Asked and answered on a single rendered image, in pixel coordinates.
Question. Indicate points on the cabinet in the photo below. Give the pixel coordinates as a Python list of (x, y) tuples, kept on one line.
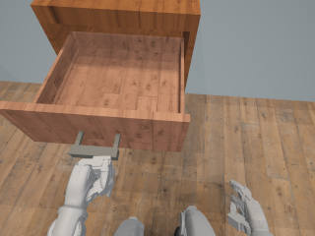
[(166, 18)]

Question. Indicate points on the right robot hand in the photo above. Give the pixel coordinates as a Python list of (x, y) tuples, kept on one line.
[(251, 217)]

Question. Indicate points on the drawer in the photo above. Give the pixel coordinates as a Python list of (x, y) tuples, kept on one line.
[(105, 84)]

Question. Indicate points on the robot left thigh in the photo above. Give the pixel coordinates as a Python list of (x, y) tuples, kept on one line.
[(130, 227)]

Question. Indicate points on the robot thigh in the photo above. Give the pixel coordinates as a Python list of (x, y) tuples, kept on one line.
[(193, 223), (130, 227)]

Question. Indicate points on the left robot forearm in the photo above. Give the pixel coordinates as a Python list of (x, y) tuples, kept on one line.
[(70, 222)]

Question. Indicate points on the handle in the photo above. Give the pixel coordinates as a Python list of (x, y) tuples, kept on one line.
[(79, 151)]

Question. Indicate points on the robot right thigh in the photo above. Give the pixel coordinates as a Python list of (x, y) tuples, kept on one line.
[(193, 223)]

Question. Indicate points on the left robot hand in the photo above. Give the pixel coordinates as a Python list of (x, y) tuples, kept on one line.
[(97, 172)]

